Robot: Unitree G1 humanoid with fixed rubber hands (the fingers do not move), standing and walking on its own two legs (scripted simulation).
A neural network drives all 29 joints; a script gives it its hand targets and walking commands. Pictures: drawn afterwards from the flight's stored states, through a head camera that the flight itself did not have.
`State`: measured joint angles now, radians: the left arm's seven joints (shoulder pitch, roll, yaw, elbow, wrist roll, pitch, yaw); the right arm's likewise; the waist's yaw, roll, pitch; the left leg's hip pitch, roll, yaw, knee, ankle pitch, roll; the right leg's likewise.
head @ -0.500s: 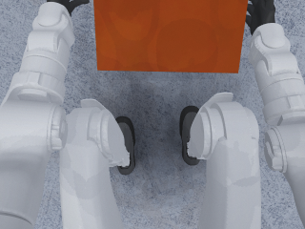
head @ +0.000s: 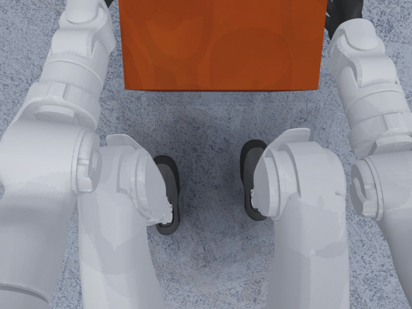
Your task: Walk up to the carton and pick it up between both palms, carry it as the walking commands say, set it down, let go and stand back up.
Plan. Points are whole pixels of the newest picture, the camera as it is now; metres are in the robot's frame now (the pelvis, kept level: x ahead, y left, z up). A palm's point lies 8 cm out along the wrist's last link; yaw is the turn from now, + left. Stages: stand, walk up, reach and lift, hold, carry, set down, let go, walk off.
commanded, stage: reach and lift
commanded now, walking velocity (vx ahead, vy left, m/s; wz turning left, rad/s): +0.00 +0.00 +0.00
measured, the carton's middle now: (218, 34) +0.50 -0.03 -0.24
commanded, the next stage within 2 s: none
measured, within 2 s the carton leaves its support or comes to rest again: leaves its support in 0.44 s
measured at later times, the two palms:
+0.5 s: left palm out of the picture +0.54 +0.15 -0.14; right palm (342, 18) +0.49 -0.21 -0.16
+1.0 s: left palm out of the picture +0.53 +0.17 -0.10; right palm out of the picture +0.50 -0.19 -0.10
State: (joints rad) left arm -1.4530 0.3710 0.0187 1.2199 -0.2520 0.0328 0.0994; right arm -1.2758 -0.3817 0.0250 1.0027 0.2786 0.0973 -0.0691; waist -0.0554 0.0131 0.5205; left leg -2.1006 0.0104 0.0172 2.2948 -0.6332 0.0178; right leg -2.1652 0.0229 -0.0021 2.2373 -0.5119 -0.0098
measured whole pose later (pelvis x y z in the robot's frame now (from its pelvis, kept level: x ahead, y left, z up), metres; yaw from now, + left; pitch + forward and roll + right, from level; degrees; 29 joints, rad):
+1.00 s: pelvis -0.02 +0.01 +0.03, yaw +0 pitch +23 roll -1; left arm -1.40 0.39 0.02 0.94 -0.25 0.24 0.17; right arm -1.30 -0.33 -0.17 0.82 0.28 0.29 -0.13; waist -0.04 -0.01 0.53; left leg -2.04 -0.01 0.00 2.19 -0.55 0.02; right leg -2.07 0.03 0.00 2.12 -0.45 0.01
